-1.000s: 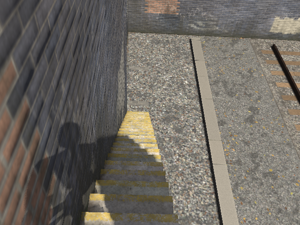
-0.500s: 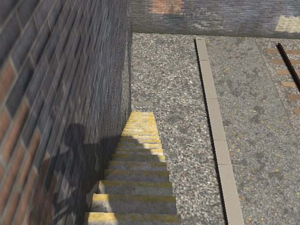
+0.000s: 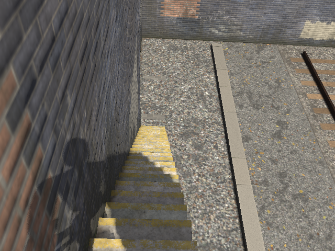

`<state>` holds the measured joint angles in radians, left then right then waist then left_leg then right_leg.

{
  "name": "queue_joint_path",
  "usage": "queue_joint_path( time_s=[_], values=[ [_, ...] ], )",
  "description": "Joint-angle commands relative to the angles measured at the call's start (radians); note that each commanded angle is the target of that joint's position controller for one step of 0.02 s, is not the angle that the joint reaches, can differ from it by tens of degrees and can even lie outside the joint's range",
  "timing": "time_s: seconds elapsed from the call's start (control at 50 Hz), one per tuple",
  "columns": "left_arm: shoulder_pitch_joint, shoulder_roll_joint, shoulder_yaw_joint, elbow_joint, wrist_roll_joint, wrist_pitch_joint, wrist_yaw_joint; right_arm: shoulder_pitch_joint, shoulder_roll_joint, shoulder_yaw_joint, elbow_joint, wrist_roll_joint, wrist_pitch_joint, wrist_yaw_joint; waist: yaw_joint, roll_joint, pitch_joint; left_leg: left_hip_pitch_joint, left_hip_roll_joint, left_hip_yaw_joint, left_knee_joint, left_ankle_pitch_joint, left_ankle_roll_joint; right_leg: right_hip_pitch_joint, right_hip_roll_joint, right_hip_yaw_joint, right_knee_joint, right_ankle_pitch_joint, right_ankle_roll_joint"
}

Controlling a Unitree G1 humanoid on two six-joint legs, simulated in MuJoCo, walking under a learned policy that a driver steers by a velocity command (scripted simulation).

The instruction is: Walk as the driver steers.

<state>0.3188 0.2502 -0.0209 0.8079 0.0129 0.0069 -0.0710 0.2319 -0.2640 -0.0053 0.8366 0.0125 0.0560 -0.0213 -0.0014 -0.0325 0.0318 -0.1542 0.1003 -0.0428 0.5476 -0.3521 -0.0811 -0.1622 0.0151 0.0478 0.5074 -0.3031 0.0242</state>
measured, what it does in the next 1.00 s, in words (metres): stands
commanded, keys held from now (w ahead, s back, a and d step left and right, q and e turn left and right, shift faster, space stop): w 1.00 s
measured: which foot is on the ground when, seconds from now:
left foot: down 0.00-1.00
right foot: down 0.00-1.00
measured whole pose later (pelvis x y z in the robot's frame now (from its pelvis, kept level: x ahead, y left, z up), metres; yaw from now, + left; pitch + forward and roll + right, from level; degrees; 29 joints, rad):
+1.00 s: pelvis +0.00 +0.00 +0.00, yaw +0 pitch -2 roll -2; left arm 0.31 0.24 -0.02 0.83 0.01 0.00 -0.07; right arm 0.23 -0.25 0.00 0.83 0.02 0.05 -0.03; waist 0.00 -0.03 0.04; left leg -0.13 0.12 -0.03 0.49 -0.32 -0.09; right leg -0.14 0.03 0.05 0.45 -0.27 0.02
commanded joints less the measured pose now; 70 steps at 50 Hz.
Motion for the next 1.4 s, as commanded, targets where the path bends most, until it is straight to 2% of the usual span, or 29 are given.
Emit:
queue_joint_path(
  time_s=[0.02,0.04,0.06,0.08,0.1,0.12,0.14,0.16,0.18,0.2,0.22,0.24,0.3,0.34,0.4,0.42,0.44,0.46,0.48,0.56,0.68,0.8,1.04,1.18,1.4],
  values=[
    [0.007,0.129,0.031,-0.067,0.036,-0.009,0.009,-0.011,-0.205,-0.058,-0.043,-0.008,-0.006,0.005,-0.005,0.129,0.011,-0.071,0.025,-0.002,-0.034,0.264,0.048,0.01,-0.059,0.079,-0.021,0.209,-0.092],
    [0.008,0.083,0.018,-0.067,-0.007,-0.015,-0.002,-0.015,-0.112,-0.022,-0.07,0.007,-0.009,-0.004,-0.002,0.057,0.003,-0.071,0.058,-0.047,-0.108,0.251,0.043,0.013,-0.078,0.084,-0.081,0.179,-0.087],
    [0.024,0.065,0.014,-0.058,-0.012,-0.017,-0.005,-0.028,-0.119,-0.022,-0.068,0.008,-0.009,-0.005,0.008,0.067,0.029,-0.073,0.054,-0.04,-0.113,0.213,0.035,0.0,-0.078,0.09,-0.101,0.157,-0.083],
    [0.033,0.102,0.028,-0.058,-0.005,-0.012,0.006,-0.015,-0.144,-0.026,-0.078,-0.005,-0.012,0.0,0.006,0.071,0.039,-0.095,0.038,-0.021,-0.085,0.193,0.033,0.029,-0.068,0.091,-0.084,0.187,-0.089],
    [0.022,0.106,0.029,-0.061,-0.003,-0.01,0.009,-0.014,-0.14,-0.024,-0.082,-0.008,-0.014,0.001,0.003,0.059,0.03,-0.095,0.035,-0.016,-0.084,0.196,0.031,0.038,-0.07,0.093,-0.076,0.219,-0.095],
    [-0.001,0.119,0.029,-0.08,0.033,-0.008,0.008,-0.017,-0.215,-0.058,-0.061,-0.006,-0.005,0.001,-0.002,0.114,-0.003,-0.075,0.022,0.008,-0.02,0.263,0.042,0.023,-0.062,0.084,-0.013,0.264,-0.1],
    [0.0,0.071,0.016,-0.076,-0.01,-0.017,-0.003,-0.016,-0.118,-0.022,-0.084,0.01,-0.008,-0.008,-0.001,0.043,-0.013,-0.058,0.055,-0.039,-0.099,0.261,0.037,0.014,-0.076,0.084,-0.07,0.226,-0.093],
    [0.036,0.05,0.011,-0.053,-0.008,-0.018,-0.003,-0.015,-0.114,-0.022,-0.073,0.017,-0.011,-0.011,0.015,0.027,0.004,-0.055,0.06,-0.034,-0.098,0.25,0.033,0.015,-0.083,0.098,-0.102,0.206,-0.088],
    [0.014,0.062,0.013,-0.067,-0.011,-0.021,-0.006,-0.029,-0.138,-0.028,-0.083,0.011,-0.008,-0.011,0.003,0.048,0.021,-0.051,0.052,-0.033,-0.102,0.238,0.028,0.005,-0.077,0.094,-0.094,0.205,-0.087],
    [0.02,0.1,0.028,-0.065,-0.005,-0.014,0.004,-0.021,-0.156,-0.028,-0.092,-0.004,-0.011,-0.005,0.007,0.049,0.025,-0.08,0.039,-0.014,-0.075,0.216,0.027,0.039,-0.07,0.097,-0.081,0.233,-0.093],
    [0.046,0.092,0.016,-0.074,0.036,-0.034,0.008,-0.009,-0.192,-0.048,-0.025,0.011,0.008,0.013,0.034,0.197,-0.003,-0.076,-0.02,0.022,-0.047,0.118,0.023,0.059,-0.145,0.13,-0.06,0.384,-0.079],
    [0.054,0.122,0.02,-0.062,0.032,-0.043,0.011,0.011,-0.15,-0.042,-0.029,0.009,0.015,0.018,0.008,0.119,-0.004,-0.063,-0.019,0.012,-0.064,0.092,0.015,0.05,-0.139,0.125,-0.044,0.445,-0.08],
    [0.041,0.115,0.018,-0.043,0.013,-0.047,0.024,-0.009,-0.116,-0.032,-0.029,0.013,0.02,0.026,-0.001,-0.026,0.009,-0.03,0.0,-0.006,-0.092,0.125,0.016,0.0,-0.11,0.093,-0.06,0.402,-0.075],
    [0.026,0.108,0.019,-0.042,0.012,-0.038,0.029,-0.019,-0.139,-0.041,-0.016,0.018,0.022,0.024,-0.002,-0.031,0.032,-0.039,0.003,-0.003,-0.088,0.179,0.014,-0.014,-0.106,0.081,-0.065,0.393,-0.069],
    [0.038,0.107,0.021,-0.035,0.011,-0.034,0.032,-0.011,-0.144,-0.042,-0.003,0.016,0.021,0.022,0.0,-0.019,0.003,-0.028,0.004,-0.002,-0.086,0.214,0.017,0.005,-0.105,0.073,-0.061,0.372,-0.067],
    [0.049,0.105,0.019,-0.033,0.014,-0.039,0.029,-0.003,-0.143,-0.039,-0.002,0.009,0.017,0.024,0.002,-0.012,-0.02,-0.014,0.003,-0.005,-0.088,0.201,0.021,0.021,-0.107,0.076,-0.061,0.341,-0.071],
    [0.003,0.155,0.039,-0.051,0.024,-0.015,0.019,0.005,-0.195,-0.061,-0.03,-0.012,0.006,0.004,-0.028,-0.093,-0.016,-0.017,0.038,-0.026,-0.038,0.335,0.043,-0.008,-0.04,0.047,0.015,0.229,-0.095],
    [-0.006,0.08,0.025,-0.064,-0.011,-0.011,0.007,-0.018,-0.151,-0.039,-0.048,0.005,-0.004,-0.011,0.0,-0.08,-0.02,-0.019,0.079,-0.083,-0.096,0.32,0.057,-0.037,-0.052,0.048,-0.031,0.136,-0.089],
    [0.032,0.05,0.016,-0.042,-0.003,-0.004,0.003,-0.022,-0.147,-0.038,-0.041,0.014,-0.011,-0.017,0.017,-0.051,0.004,-0.036,0.088,-0.086,-0.099,0.286,0.062,-0.033,-0.065,0.065,-0.066,0.094,-0.084],
    [0.041,0.075,0.018,-0.033,-0.002,-0.007,-0.001,-0.011,-0.13,-0.029,-0.045,0.006,-0.016,-0.012,0.009,0.04,0.026,-0.066,0.06,-0.036,-0.113,0.259,0.037,0.024,-0.086,0.098,-0.101,0.166,-0.084],
    [0.035,0.085,0.017,-0.024,0.0,-0.013,-0.001,0.0,-0.122,-0.026,-0.045,0.009,-0.02,-0.007,0.004,0.073,0.028,-0.05,0.063,-0.026,-0.121,0.261,0.028,0.035,-0.092,0.111,-0.129,0.184,-0.083],
    [0.028,0.066,0.016,-0.023,-0.001,-0.016,-0.001,0.003,-0.124,-0.026,-0.048,0.012,-0.021,-0.009,0.004,0.066,0.018,-0.042,0.065,-0.02,-0.119,0.281,0.023,0.045,-0.093,0.11,-0.131,0.227,-0.085],
    [0.018,0.066,0.015,-0.026,-0.002,-0.014,-0.001,0.001,-0.129,-0.027,-0.057,0.012,-0.019,-0.011,0.005,0.029,0.007,-0.036,0.067,-0.017,-0.121,0.278,0.021,0.051,-0.089,0.108,-0.127,0.237,-0.086],
    [0.007,0.066,0.016,-0.032,-0.005,-0.015,0.0,0.006,-0.124,-0.028,-0.055,0.009,-0.017,-0.012,0.002,0.034,0.018,-0.036,0.065,-0.018,-0.123,0.277,0.02,0.042,-0.09,0.11,-0.123,0.253,-0.091],
    [0.018,0.064,0.014,-0.025,-0.003,-0.017,-0.001,0.003,-0.124,-0.027,-0.054,0.012,-0.019,-0.009,0.006,0.038,0.008,-0.033,0.067,-0.01,-0.129,0.255,0.017,0.048,-0.09,0.117,-0.135,0.234,-0.089]
  ],
)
